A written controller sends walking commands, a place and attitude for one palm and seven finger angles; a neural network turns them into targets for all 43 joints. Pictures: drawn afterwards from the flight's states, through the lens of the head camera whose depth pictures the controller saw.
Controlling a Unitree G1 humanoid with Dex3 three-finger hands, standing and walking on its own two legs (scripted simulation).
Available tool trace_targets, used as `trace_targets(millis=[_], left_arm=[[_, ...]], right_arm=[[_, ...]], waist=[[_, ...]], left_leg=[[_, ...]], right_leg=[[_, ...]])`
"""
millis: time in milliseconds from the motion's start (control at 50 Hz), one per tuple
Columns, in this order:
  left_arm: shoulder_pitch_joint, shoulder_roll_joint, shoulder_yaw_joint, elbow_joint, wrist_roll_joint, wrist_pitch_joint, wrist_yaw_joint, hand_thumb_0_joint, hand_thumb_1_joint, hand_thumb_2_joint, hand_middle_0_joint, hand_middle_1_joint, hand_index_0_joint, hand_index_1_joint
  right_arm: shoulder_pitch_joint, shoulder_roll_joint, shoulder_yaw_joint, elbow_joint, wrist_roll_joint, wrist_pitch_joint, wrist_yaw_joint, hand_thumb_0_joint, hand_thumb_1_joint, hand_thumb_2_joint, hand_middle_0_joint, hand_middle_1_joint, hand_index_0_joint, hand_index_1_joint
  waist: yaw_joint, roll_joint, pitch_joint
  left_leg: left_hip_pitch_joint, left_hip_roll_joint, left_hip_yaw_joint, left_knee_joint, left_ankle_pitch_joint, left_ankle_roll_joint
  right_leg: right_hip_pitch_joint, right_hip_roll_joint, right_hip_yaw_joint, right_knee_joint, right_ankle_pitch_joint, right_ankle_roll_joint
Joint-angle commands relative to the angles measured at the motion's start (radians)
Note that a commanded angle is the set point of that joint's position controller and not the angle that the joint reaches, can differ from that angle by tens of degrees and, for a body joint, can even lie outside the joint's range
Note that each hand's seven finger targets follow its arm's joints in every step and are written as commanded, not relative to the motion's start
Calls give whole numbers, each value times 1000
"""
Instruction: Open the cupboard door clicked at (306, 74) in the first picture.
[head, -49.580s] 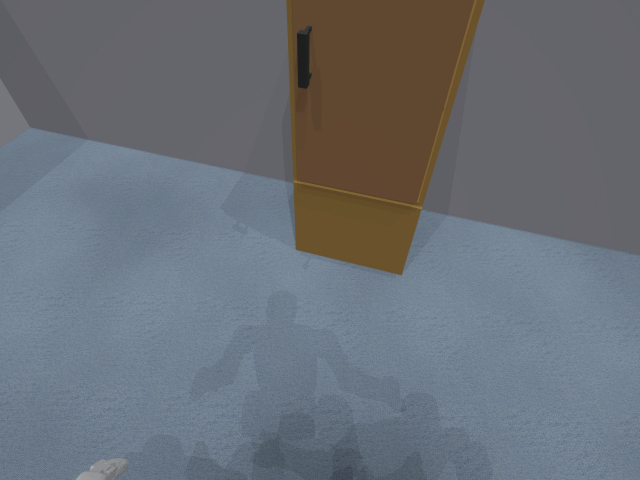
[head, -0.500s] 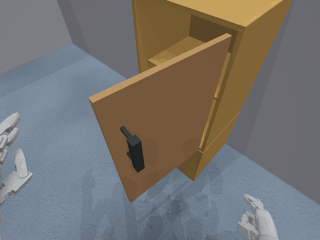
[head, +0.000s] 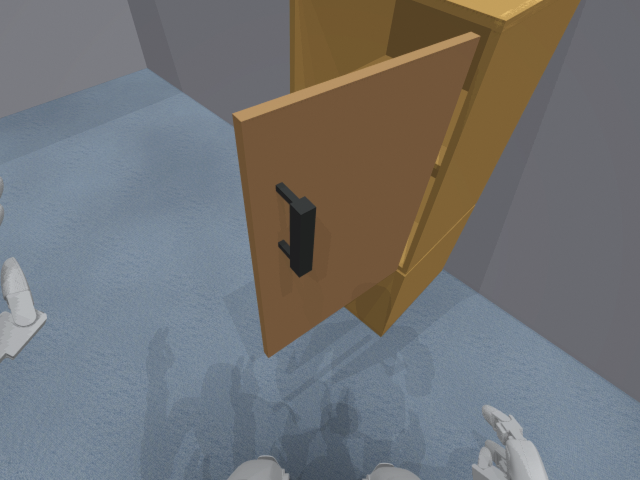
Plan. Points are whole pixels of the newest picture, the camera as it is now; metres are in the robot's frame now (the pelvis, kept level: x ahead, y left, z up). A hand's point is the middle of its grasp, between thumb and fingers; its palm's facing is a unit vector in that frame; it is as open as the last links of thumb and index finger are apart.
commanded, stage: step back with the hand held close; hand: left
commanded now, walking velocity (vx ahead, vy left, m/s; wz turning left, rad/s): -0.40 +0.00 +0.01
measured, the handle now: (292, 230) +0.41 +0.07 +0.08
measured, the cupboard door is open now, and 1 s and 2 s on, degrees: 81 81 81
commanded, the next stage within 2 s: stop stepping back and stand still in 0.22 s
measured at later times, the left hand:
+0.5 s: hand (12, 421) +0.13 +0.23 +0.18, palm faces +0.32 -0.83 -0.46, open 7.4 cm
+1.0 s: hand out of the picture +0.06 +0.25 +0.18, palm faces +0.42 -0.78 -0.46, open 7.4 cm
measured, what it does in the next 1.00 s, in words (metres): walks backwards: right foot, then left foot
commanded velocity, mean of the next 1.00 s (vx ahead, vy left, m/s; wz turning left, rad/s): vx -0.01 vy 0.00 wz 0.00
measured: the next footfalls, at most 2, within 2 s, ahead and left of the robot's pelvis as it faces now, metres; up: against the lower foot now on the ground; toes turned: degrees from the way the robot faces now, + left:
right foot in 0.26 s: -0.09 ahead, -0.11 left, +0.00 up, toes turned -3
left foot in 0.40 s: +0.04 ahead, +0.07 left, +0.00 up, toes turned -3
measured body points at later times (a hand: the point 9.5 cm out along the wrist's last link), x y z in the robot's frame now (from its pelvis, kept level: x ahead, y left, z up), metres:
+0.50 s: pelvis -0.10 -0.01 +0.02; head -0.08 +0.01 +0.46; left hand +0.11 +0.27 +0.21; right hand +0.07 -0.26 -0.05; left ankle +0.00 +0.07 -0.72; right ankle -0.15 -0.13 -0.70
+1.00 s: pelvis -0.15 -0.01 +0.01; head -0.16 +0.00 +0.46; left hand +0.03 +0.29 +0.21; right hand -0.01 -0.25 -0.07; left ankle -0.13 +0.12 -0.72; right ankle -0.13 -0.11 -0.72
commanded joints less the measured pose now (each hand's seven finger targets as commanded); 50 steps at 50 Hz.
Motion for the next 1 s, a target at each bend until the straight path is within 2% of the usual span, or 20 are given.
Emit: trace_targets(millis=[0,160,180,220,260,280,320,360,380,400,440,480,520,560,600,620,680,780,860,980], left_arm=[[-6,220,186,-207,-6,-82,26,0,900,900,-200,-300,-200,-300],[21,164,96,-203,-43,-49,8,0,900,900,-200,-300,-200,-300],[20,179,103,-199,-47,-55,-2,0,900,900,-200,-300,-200,-300],[-27,247,134,-223,-50,-73,-9,0,900,900,-200,-300,-200,-300],[-105,256,126,-208,-37,-80,-12,0,900,900,-200,-300,-200,-300],[-72,250,138,-187,-27,-66,-20,0,900,900,-200,-300,-200,-300],[-24,242,155,-181,-29,-42,-21,0,900,900,-200,-300,-200,-300],[5,231,158,-193,-45,-26,-19,0,900,900,-200,-300,-200,-300],[-1,227,150,-223,-49,-33,-18,0,900,900,-200,-300,-200,-300],[57,203,128,-140,-48,-33,-23,0,900,900,-200,-300,-200,-300],[33,208,139,-202,-42,-29,-14,0,900,900,-200,-300,-200,-300],[90,202,148,-201,-33,-15,1,0,900,900,-200,-300,-200,-300],[125,198,146,-196,-27,-9,2,0,900,900,-200,-300,-200,-300],[133,194,133,-165,-17,-6,-6,0,900,900,-200,-300,-200,-300],[46,245,161,-202,-20,-14,-7,0,900,900,-200,-300,-200,-300],[-12,233,144,-209,-18,-17,-5,0,900,900,-200,-300,-200,-300],[-90,187,102,-55,-3,-36,1,0,900,900,-200,-300,-200,-300],[-142,166,61,-83,15,-46,17,0,900,900,-200,-300,-200,-300],[-34,189,120,-123,-3,-69,13,0,900,900,-200,-300,-200,-300],[9,165,115,-112,1,-59,-1,0,900,900,-200,-300,-200,-300]], right_arm=[[-95,-107,-76,-143,0,-96,-1,0,-900,-900,200,300,200,300],[-98,-101,-52,-79,-12,-108,31,0,-900,-900,200,300,200,300],[-95,-96,-53,-77,-11,-99,34,0,-900,-900,200,300,200,300],[-104,-75,-43,-75,-5,-68,33,0,-900,-900,200,300,200,300],[-138,-74,-43,-79,2,-88,15,0,-900,-900,200,300,200,300],[-140,-84,-49,-94,9,-86,13,0,-900,-900,200,300,200,300],[-152,-68,-21,-116,16,-63,-5,0,-900,-900,200,300,200,300],[-129,-107,-28,-122,20,-61,-18,0,-900,-900,200,300,200,300],[-104,-121,-42,-124,22,-73,-5,0,-900,-900,200,300,200,300],[-89,-116,-48,-120,16,-95,5,0,-900,-900,200,300,200,300],[-98,-99,-42,-118,-4,-112,11,0,-900,-900,200,300,200,300],[-107,-97,-38,-125,-1,-110,10,0,-900,-900,200,300,200,300],[-119,-104,-39,-144,-1,-99,6,0,-900,-900,200,300,200,300],[-114,-96,-44,-148,-3,-81,6,0,-900,-900,200,300,200,300],[-119,-107,-59,-132,-12,-60,8,0,-900,-900,200,300,200,300],[-92,-108,-59,-102,-15,-60,3,0,-900,-900,200,300,200,300],[-69,-102,-43,-72,-12,-81,-8,0,-900,-900,200,300,200,300],[-73,-105,-45,-71,-12,-121,-30,0,-900,-900,200,300,200,300],[-62,-117,-47,-82,0,-132,-13,0,-900,-900,200,300,200,300],[-71,-107,-39,-86,3,-142,9,0,-900,-900,200,300,200,300]], waist=[[10,143,-182],[20,244,-208],[21,180,-205],[11,-71,-198],[25,-174,-186],[24,-232,-175],[7,-130,-180],[0,82,-253],[16,161,-320],[21,175,-303],[13,224,-234],[10,204,-177],[14,246,-141],[8,154,-111],[13,-191,-107],[4,-217,-75],[-24,-77,-71],[5,-68,-65],[13,160,-146],[7,102,-81]], left_leg=[[-35,308,-398,-475,-350,110],[155,173,-168,-505,-184,-15],[199,140,-120,-420,-97,-45],[307,42,-15,-81,-29,-87],[177,-24,-16,187,-167,-92],[80,-18,-30,200,-172,-83],[84,-11,-3,-12,-48,-73],[363,52,-58,-238,550,-24],[490,162,-169,-263,754,26],[497,229,-258,-321,648,53],[289,255,-368,-471,75,75],[121,190,-259,-559,-326,40],[-50,124,-164,-565,-451,-10],[-75,37,-63,-384,-391,-50],[63,-56,-31,208,-204,-83],[-35,-34,-46,374,-162,-81],[7,31,-18,280,-117,-62],[230,-1,61,-167,-156,-20],[256,203,-231,-340,35,49],[50,127,-91,-301,-111,3]], right_leg=[[119,55,93,435,-160,-11],[288,75,-48,-246,-161,-49],[278,39,-21,-419,-67,-61],[91,-196,200,-534,167,-124],[79,-288,200,-448,477,-150],[190,-262,160,-355,749,-143],[316,-216,90,-227,923,-102],[231,-58,2,-75,673,-1],[179,11,15,8,187,3],[110,39,40,55,-185,-8],[174,27,70,83,-219,-13],[290,36,3,-28,-167,-24],[454,63,-80,-172,-120,-36],[438,9,-35,-354,-127,-57],[40,-316,438,-638,-469,-190],[36,-349,469,-635,-470,-217],[49,-261,244,-546,-295,-153],[95,-203,185,-455,-255,-132],[172,-10,-8,-132,37,-15],[329,-11,13,-243,113,-23]])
